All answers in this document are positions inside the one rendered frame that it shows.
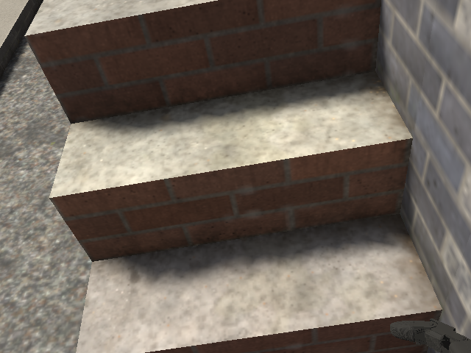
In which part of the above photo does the right robot hand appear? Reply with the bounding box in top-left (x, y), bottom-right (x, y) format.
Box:
top-left (390, 318), bottom-right (471, 353)

